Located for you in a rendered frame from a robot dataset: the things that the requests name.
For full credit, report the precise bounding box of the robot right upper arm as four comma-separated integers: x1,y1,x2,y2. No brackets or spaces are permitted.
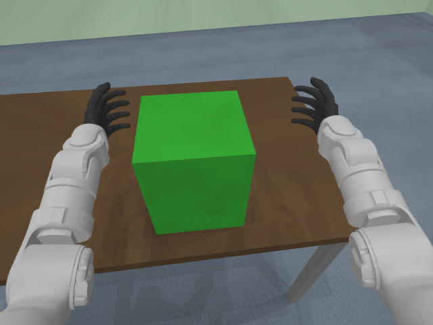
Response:
349,222,433,325

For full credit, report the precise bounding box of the left robot forearm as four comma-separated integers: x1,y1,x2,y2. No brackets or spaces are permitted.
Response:
5,124,110,305

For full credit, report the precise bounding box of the table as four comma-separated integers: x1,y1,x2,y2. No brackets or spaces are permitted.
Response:
0,77,358,302

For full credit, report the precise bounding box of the carton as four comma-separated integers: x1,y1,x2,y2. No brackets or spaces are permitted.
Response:
132,91,256,235

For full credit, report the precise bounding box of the left robot hand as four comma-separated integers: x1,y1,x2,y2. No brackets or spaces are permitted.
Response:
83,82,131,138

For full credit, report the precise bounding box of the right robot forearm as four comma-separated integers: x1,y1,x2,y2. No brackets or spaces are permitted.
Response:
317,115,433,254

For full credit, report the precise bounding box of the robot left upper arm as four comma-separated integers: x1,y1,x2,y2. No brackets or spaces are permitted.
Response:
0,244,95,325

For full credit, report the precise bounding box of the right robot hand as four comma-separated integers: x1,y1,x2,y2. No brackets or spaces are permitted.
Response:
291,77,339,135

